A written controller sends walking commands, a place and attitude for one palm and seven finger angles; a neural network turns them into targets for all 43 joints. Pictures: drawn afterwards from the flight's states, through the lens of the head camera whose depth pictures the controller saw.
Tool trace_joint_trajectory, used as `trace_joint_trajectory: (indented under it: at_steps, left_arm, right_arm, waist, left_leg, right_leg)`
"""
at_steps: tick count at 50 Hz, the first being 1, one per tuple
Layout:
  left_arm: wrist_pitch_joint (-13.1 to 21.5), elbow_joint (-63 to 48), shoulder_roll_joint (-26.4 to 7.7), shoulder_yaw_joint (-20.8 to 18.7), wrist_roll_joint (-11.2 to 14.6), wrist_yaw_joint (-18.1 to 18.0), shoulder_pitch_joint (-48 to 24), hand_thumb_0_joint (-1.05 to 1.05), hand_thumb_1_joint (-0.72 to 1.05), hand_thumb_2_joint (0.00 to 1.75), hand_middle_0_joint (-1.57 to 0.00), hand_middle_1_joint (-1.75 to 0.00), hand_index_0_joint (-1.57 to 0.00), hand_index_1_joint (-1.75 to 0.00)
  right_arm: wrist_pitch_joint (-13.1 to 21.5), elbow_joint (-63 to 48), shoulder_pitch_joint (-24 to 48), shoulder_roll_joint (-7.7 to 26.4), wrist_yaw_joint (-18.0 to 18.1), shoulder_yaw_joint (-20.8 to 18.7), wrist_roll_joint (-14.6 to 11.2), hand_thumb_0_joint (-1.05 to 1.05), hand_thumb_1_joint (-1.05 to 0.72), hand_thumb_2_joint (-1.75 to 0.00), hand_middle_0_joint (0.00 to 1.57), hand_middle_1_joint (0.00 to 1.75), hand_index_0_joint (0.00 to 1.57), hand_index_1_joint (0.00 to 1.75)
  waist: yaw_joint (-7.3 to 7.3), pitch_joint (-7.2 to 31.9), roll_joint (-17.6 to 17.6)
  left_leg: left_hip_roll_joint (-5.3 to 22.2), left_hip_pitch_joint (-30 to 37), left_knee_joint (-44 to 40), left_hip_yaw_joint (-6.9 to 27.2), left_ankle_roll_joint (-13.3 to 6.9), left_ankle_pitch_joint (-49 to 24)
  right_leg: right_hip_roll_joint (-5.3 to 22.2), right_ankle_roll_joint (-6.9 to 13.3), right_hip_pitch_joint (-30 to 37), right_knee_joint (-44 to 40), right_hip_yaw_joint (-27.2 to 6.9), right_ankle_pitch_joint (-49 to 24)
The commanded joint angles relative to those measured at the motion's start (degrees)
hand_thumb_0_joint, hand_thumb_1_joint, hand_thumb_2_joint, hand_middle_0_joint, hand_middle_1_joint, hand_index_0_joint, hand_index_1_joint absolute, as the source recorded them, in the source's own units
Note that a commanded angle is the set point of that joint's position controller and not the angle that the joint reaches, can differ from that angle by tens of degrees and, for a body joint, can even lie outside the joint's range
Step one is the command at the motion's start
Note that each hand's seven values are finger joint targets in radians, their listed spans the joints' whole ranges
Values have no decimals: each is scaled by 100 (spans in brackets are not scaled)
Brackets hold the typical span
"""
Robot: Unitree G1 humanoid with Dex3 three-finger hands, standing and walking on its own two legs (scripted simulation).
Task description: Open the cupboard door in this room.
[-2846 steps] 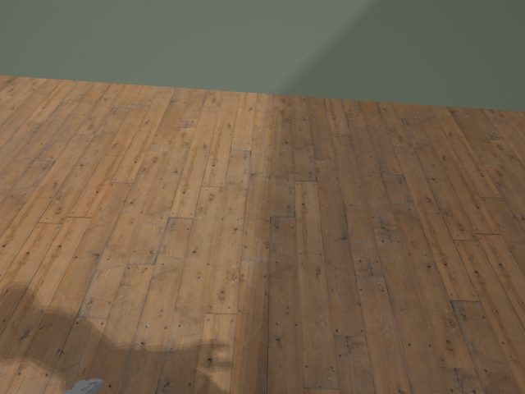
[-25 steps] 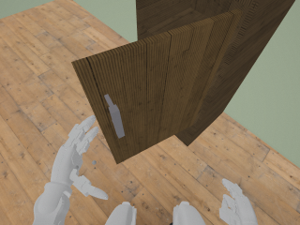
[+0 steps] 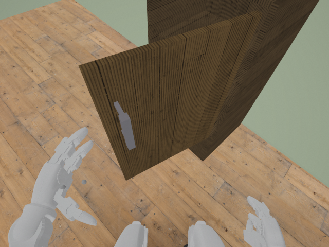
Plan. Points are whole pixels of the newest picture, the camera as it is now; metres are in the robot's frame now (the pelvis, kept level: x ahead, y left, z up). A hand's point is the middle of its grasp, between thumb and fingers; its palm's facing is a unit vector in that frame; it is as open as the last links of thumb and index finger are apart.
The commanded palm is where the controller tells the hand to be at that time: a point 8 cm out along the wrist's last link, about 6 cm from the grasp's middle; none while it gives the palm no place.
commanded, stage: draw the hand back to the body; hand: left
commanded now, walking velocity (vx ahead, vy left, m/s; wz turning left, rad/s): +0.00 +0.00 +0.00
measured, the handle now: (124, 127) +0.38 +0.12 +0.05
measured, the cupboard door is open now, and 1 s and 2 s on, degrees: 76 76 76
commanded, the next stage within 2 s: step back with the hand held close in 1.46 s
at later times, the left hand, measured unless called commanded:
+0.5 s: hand (40, 173) +0.23 +0.23 +0.14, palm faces +0.13 -0.96 -0.26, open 15.6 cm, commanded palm +0.20 +0.28 +0.17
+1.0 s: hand out of the picture +0.25 +0.26 +0.24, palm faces +0.40 -0.81 -0.42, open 10.0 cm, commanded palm +0.20 +0.30 +0.26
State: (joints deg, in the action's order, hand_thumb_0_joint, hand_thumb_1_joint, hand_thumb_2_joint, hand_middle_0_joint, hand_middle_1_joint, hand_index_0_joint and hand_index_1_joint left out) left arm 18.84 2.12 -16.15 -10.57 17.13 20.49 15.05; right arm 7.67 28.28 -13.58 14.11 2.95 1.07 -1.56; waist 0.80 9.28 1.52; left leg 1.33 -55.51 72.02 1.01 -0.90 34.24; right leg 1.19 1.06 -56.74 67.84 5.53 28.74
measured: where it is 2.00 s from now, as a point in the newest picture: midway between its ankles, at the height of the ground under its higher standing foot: outside the picture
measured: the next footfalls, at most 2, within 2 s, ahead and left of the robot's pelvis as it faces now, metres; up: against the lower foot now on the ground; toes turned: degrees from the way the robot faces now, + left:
none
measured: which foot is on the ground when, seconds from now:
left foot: down 0.00-1.00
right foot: down 0.00-1.00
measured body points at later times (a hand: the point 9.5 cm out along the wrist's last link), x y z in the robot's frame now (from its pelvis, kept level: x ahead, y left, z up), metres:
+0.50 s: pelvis +0.03 +0.01 +0.06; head +0.04 +0.02 +0.51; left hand +0.22 +0.28 +0.15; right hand +0.21 -0.21 +0.00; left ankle +0.00 +0.11 -0.63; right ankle +0.04 -0.12 -0.63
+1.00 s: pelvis +0.06 +0.01 +0.10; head +0.04 -0.01 +0.55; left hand +0.22 +0.30 +0.26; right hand +0.24 -0.21 +0.02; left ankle +0.00 +0.11 -0.63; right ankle +0.04 -0.12 -0.63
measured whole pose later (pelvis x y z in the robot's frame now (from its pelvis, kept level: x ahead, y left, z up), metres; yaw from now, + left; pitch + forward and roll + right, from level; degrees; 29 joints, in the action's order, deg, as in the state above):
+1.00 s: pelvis +0.06 +0.01 +0.10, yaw +0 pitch -2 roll -1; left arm 1.0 -21.9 -19.9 -16.1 2.8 -7.0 28.1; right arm 7.3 34.7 -12.2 13.2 4.5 2.3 -0.3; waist -3.5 1.3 3.9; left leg 0.1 -6.1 27.4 -1.5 -1.3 19.6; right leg 0.7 -0.3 -8.8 26.1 3.3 15.6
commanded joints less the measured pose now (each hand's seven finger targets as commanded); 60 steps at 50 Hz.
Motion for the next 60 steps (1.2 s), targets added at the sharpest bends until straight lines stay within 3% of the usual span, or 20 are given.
trace_joint_trajectory:
  at_steps: [1, 4, 9, 12, 15, 19, 20, 21, 22, 24, 28, 37, 39, 43, 45, 54, 56, 60]
  left_arm:
    - [218, -1870, -950, -660, 155, -184, 80, 0, -50, 30, -15, -30, -15, -30]
    - [46, -1718, -881, -676, 171, -253, 377, 0, -50, 30, -15, -30, -15, -30]
    - [-70, -1948, -820, -506, 186, -186, 423, 0, -50, 30, -15, -30, -15, -30]
    - [-104, -2128, -947, -642, 230, -160, 400, 0, -50, 30, -15, -30, -15, -30]
    - [-195, -2354, -1055, -719, 217, -161, 416, 0, -47, 32, -15, -30, -15, -30]
    - [-426, -2377, -1040, -824, 249, -170, 679, 0, -32, 37, -16, -30, -16, -30]
    - [-743, -2877, -1759, -977, -727, -1235, 668, 0, -29, 39, -16, -30, -16, -30]
    - [-1012, -3027, -1064, -567, -847, -1730, 1062, 0, -26, 40, -16, -30, -16, -30]
    - [-1221, -3006, -797, -288, -1037, -2080, 1268, 0, -22, 42, -16, -30, -16, -30]
    - [-1436, -3148, -1031, -480, -1234, -2520, 1349, 0, -15, 45, -16, -30, -16, -30]
    - [-1553, -3359, -1128, -507, -1440, -2861, 1054, 0, -1, 51, -17, -30, -17, -30]
    - [-1540, -3414, -1107, -648, -1521, -2930, 844, 0, 31, 64, -18, -30, -18, -30]
    - [-1522, -3381, -1255, -870, -1516, -2925, 947, 0, 37, 68, -18, -30, -18, -30]
    - [-1483, -3518, -1259, -1076, -1473, -2862, 1101, 0, 51, 74, -19, -30, -19, -30]
    - [-1462, -3530, -1276, -1150, -1456, -2842, 1002, 0, 58, 76, -19, -30, -19, -30]
    - [-1299, -3761, -1542, -1605, -1404, -2827, 538, 0, 90, 90, -20, -30, -20, -30]
    - [-1318, -3381, -1288, -1440, -1387, -2794, 774, 0, 90, 90, -20, -30, -20, -30]
    - [-1286, -3378, -1307, -1396, -1390, -2757, 640, 0, 90, 90, -20, -30, -20, -30]
  right_arm:
    - [309, -981, 145, 698, 91, -324, -50, 0, -90, -90, 20, 30, 20, 30]
    - [257, -992, 180, 700, 119, -295, -69, 0, -90, -90, 20, 30, 20, 30]
    - [315, -1081, 165, 742, 162, -227, -84, 0, -90, -90, 20, 30, 20, 30]
    - [392, -1074, 114, 739, 185, -199, -97, 0, -90, -90, 20, 30, 20, 30]
    - [464, -1060, 155, 721, 185, -154, -114, 0, -90, -90, 20, 30, 20, 30]
    - [550, -1008, 193, 694, 182, -143, -129, 0, -90, -90, 20, 30, 20, 30]
    - [410, -1012, 240, 668, 304, -168, -26, 0, -90, -90, 20, 30, 20, 30]
    - [375, -1064, 200, 519, 322, -104, 5, 0, -90, -90, 20, 30, 20, 30]
    - [302, -989, 149, 485, 312, -82, -2, 0, -90, -90, 20, 30, 20, 30]
    - [199, -912, 211, 523, 342, -106, 14, 0, -90, -90, 20, 30, 20, 30]
    - [180, -772, 279, 553, 395, -65, 33, 0, -90, -90, 20, 30, 20, 30]
    - [349, -409, 534, 545, 346, -39, 84, 0, -90, -90, 20, 30, 20, 30]
    - [366, -333, 603, 567, 314, -66, 104, 0, -90, -90, 20, 30, 20, 30]
    - [324, -261, 655, 510, 239, -98, 122, 0, -90, -90, 20, 30, 20, 30]
    - [292, -229, 696, 504, 212, -93, 124, 0, -90, -90, 20, 30, 20, 30]
    - [262, -144, 861, 507, 197, -137, 149, 0, -90, -90, 20, 30, 20, 30]
    - [227, -99, 840, 485, 177, -147, 149, 0, -90, -90, 20, 30, 20, 30]
    - [159, -113, 891, 523, 178, -192, 145, 0, -90, -90, 20, 30, 20, 30]
  waist:
    - [-100, 1647, 303]
    - [-52, 1186, 135]
    - [53, 814, 147]
    - [22, 793, 182]
    - [-36, 725, 476]
    - [-73, 572, 334]
    - [-467, 641, 478]
    - [-283, 308, 657]
    - [-248, 104, 772]
    - [-254, 145, 175]
    - [-208, 22, 326]
    - [-323, -288, 277]
    - [-386, -242, 124]
    - [-426, -244, 154]
    - [-419, -435, 253]
    - [-464, -515, 257]
    - [-445, -736, 105]
    - [-438, -706, 64]
  left_leg:
    - [-252, 1155, -1569, 113, 41, -1943]
    - [-239, 1149, -1780, 152, 46, -1724]
    - [-217, 1461, -2086, 192, 35, -1485]
    - [-202, 1698, -2258, 225, 60, -1580]
    - [-182, 1971, -2421, 235, 88, -1857]
    - [-154, 2220, -2599, 241, 88, -2111]
    - [-74, 2322, -3015, 159, 38, -2055]
    - [-82, 2421, -3196, 190, 89, -1930]
    - [-47, 2492, -3306, 220, 94, -1888]
    - [-15, 2662, -3399, 203, 48, -2112]
    - [-22, 3232, -3700, 125, 38, -2454]
    - [23, 4187, -4430, 111, 88, -3494]
    - [37, 4310, -4530, 75, 89, -3795]
    - [54, 4622, -4654, -41, 89, -4354]
    - [59, 4663, -4747, -73, 100, -4414]
    - [19, 4948, -4977, -169, 20, -3952]
    - [22, 4900, -5034, -193, 4, -3816]
    - [0, 4938, -5066, -233, -34, -3568]
  right_leg:
    - [-235, 62, 1939, -1248, -244, -1347]
    - [-274, 66, 2011, -1480, -172, -1110]
    - [-291, 42, 2078, -1818, -132, -866]
    - [-286, 41, 2287, -1945, -100, -980]
    - [-287, 68, 2499, -2029, -73, -1227]
    - [-307, 56, 2760, -2220, -35, -1488]
    - [-120, 105, 2987, -2482, -361, -1327]
    - [-94, 90, 2927, -2590, -277, -1227]
    - [-65, 81, 3008, -2657, -249, -1183]
    - [-81, 74, 3337, -2874, -228, -1376]
    - [-39, 53, 3730, -3212, -233, -1684]
    - [-34, 22, 4600, -3868, -205, -2340]
    - [-44, 29, 4879, -3985, -207, -2604]
    - [-45, 5, 5172, -4168, -239, -3129]
    - [-46, 10, 5235, -4277, -251, -3212]
    - [-79, 1, 5409, -4610, -318, -3120]
    - [-75, -23, 5340, -4646, -308, -3055]
    - [-68, -33, 5364, -4738, -364, -2952]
